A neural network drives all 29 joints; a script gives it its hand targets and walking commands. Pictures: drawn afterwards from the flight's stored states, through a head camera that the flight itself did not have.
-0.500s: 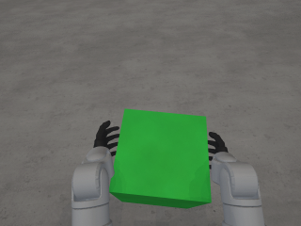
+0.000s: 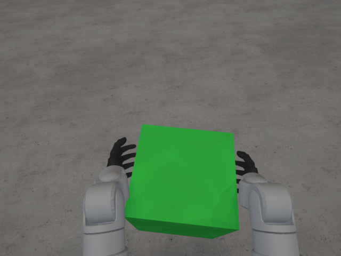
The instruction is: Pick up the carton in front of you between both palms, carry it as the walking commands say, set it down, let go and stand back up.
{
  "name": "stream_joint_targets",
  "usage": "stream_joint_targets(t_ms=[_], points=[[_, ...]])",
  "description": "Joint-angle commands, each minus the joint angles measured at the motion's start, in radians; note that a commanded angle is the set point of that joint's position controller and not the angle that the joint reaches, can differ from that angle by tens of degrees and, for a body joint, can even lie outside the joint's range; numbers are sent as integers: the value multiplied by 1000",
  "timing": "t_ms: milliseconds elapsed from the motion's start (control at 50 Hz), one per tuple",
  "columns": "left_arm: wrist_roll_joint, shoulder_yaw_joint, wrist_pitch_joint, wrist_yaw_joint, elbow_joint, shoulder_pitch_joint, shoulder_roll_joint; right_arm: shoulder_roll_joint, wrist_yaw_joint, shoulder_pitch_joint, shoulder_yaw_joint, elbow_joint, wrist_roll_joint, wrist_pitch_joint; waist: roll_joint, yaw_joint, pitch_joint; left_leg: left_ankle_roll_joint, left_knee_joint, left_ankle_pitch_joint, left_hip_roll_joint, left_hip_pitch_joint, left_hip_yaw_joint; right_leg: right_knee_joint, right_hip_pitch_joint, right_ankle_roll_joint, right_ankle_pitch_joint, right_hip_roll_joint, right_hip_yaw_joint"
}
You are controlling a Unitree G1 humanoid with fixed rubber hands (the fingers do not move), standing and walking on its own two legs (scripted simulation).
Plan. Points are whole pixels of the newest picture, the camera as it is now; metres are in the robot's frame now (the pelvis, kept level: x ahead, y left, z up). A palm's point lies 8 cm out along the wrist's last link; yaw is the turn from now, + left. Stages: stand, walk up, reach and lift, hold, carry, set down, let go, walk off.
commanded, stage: carry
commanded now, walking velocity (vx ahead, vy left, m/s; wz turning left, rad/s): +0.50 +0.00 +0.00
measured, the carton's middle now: (180, 187) +0.31 +0.00 -0.02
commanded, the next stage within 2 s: none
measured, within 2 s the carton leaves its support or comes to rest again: neither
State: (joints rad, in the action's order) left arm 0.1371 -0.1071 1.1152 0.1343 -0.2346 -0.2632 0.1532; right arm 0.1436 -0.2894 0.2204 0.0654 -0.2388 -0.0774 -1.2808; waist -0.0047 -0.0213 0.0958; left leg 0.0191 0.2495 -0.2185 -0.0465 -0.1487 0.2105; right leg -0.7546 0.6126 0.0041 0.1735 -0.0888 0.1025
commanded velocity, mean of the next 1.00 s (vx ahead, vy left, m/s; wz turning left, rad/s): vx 0.22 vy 0.00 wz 0.00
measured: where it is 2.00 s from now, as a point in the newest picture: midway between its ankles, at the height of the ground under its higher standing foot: (173, 203)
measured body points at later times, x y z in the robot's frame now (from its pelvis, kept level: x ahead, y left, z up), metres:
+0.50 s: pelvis +0.35 -0.01 -0.02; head +0.35 -0.01 +0.43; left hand +0.66 +0.14 +0.09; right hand +0.64 -0.15 +0.06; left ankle +0.49 +0.11 -0.73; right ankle +0.21 -0.13 -0.75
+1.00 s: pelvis +0.60 +0.00 -0.01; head +0.59 +0.00 +0.44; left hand +0.90 +0.16 +0.09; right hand +0.89 -0.13 +0.06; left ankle +0.52 +0.10 -0.75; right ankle +0.63 -0.09 -0.75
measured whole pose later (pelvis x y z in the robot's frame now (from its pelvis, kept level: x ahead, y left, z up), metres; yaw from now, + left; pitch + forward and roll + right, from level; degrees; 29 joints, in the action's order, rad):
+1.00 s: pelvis +0.60 +0.00 -0.01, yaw +2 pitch +5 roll -1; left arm 0.12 -0.12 1.13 0.15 -0.26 -0.28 0.16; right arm 0.15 -0.25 0.25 0.07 -0.25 -0.13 -1.29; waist 0.03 0.01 0.11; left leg 0.00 0.50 -0.34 -0.06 -0.21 0.17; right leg -0.47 0.36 0.05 0.18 -0.01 0.16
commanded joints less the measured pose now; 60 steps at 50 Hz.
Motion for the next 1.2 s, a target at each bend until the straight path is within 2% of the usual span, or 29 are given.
stream_joint_targets(t_ms=[0,60,80,100,120,160,200,260,320,380,420,480,500,520,540,560,600,640,700,740,760,780,840,860,920,940,980,1100,1180], points=[[-402,672,85,-283,1,-271,1027,929,441,584,-650,-198,413,78,208,6,261,41,9,358,-185,266,-50,254,-112,3,-126,35,80],[-418,667,107,-288,65,-281,1004,895,441,625,-628,-200,414,57,101,22,283,-14,289,505,-123,101,22,332,-462,16,-111,96,155],[-429,647,120,-289,62,-316,992,861,442,607,-615,-189,392,43,-7,43,318,-36,478,331,-75,-76,27,329,-644,64,-30,-17,-6],[-415,616,127,-301,92,-263,958,886,436,634,-647,-183,408,31,-241,46,370,-74,778,43,-4,-330,3,396,-807,172,-115,-262,-426],[-434,623,135,-304,179,-261,977,869,435,639,-614,-167,398,28,-295,49,368,-73,947,-281,54,-591,-86,423,-953,285,-367,-337,-574],[-436,642,113,-315,69,-315,1048,953,435,719,-642,-233,434,53,-142,55,393,-50,963,-271,-17,-669,-150,342,-973,190,-580,-289,-377],[-420,612,99,-311,52,-363,1072,971,440,713,-649,-178,419,54,-84,51,322,-41,821,-200,-78,-566,-184,453,-743,174,-337,-281,-291],[-412,621,103,-319,67,-330,1083,986,420,711,-650,-201,380,69,-162,36,265,-46,682,7,-83,-509,-139,523,-651,121,-254,-203,-116],[-462,644,108,-320,38,-352,1077,1005,409,722,-668,-236,431,76,-127,35,269,-64,461,73,-49,-501,-98,520,-711,113,-259,-159,-44],[-455,624,115,-314,39,-305,1049,986,406,691,-677,-273,410,67,-156,39,223,-41,318,150,-25,-397,-31,525,-684,114,-390,-158,42],[-409,627,125,-304,74,-248,1029,941,419,644,-644,-268,390,49,-189,38,209,-34,279,221,-22,-325,-20,523,-664,105,-323,-166,37],[-392,618,141,-293,122,-239,1002,908,448,595,-628,-151,417,29,-66,12,243,-18,172,215,19,27,37,166,-518,9,-366,-50,142],[-368,617,146,-305,137,-227,988,885,448,601,-601,-145,384,37,123,-6,319,18,169,403,-117,216,-152,-12,-366,-33,-185,3,140],[-379,602,145,-307,102,-268,991,890,456,575,-597,-100,379,34,258,1,390,145,122,507,-314,377,-492,-278,-126,-77,116,89,106],[-395,634,145,-313,132,-296,1026,948,459,601,-580,-94,405,35,312,-9,396,233,101,700,-379,455,-582,-426,28,-46,353,119,26],[-383,657,133,-307,108,-303,1046,974,470,567,-596,-86,401,49,225,0,361,223,116,772,-373,374,-534,-424,11,-19,352,57,-48],[-395,672,95,-310,107,-335,1116,1012,477,650,-615,-160,421,84,114,-2,393,113,107,824,-306,309,-311,-287,-30,-25,293,-10,-60],[-413,675,64,-307,60,-311,1138,1025,470,699,-624,-221,438,111,139,7,412,68,87,770,-266,279,-228,-96,-97,-24,269,32,-31],[-401,685,54,-282,97,-237,1131,1001,468,639,-607,-236,441,126,163,13,443,79,51,597,-227,194,-179,39,-256,-40,194,57,-15],[-407,703,31,-268,13,-257,1135,1024,469,625,-590,-241,452,131,148,3,438,73,99,824,-258,291,-191,72,-186,-21,145,71,4],[-368,705,37,-269,68,-198,1117,992,470,630,-603,-218,421,124,203,8,405,90,114,796,-239,261,-101,123,-189,-26,108,58,16],[-387,669,47,-267,84,-208,1108,989,470,572,-611,-180,431,119,167,10,389,82,126,849,-240,245,-114,127,-202,-22,105,59,41],[-399,702,67,-278,54,-243,1100,951,461,570,-614,-190,396,110,139,11,343,49,188,654,-181,132,-63,337,-346,-26,-175,52,49],[-422,695,71,-290,28,-264,1067,933,453,598,-609,-189,390,98,132,14,339,8,205,437,-150,117,-51,398,-396,-8,-274,2,19],[-429,626,123,-308,66,-281,1018,918,435,628,-647,-204,392,66,-90,10,351,-39,277,93,-85,-54,-97,312,-567,59,-837,-162,-156],[-442,642,126,-308,61,-326,1017,907,430,626,-638,-218,375,65,-148,11,350,-48,252,-46,-71,-119,-121,283,-651,60,-970,-200,-141],[-397,586,144,-317,206,-189,1016,883,425,635,-633,-196,383,35,-110,13,332,-48,208,39,-51,-71,-108,279,-603,89,-889,-160,-152],[-386,610,104,-318,170,-286,1108,1000,452,737,-664,-218,432,62,-72,18,380,-56,218,281,-73,-29,-102,199,-630,81,-895,-100,-67],[-358,597,71,-320,221,-274,1105,988,465,648,-638,-97,390,92,0,24,343,-58,244,449,-93,27,-100,182,-533,67,-809,-93,-50]])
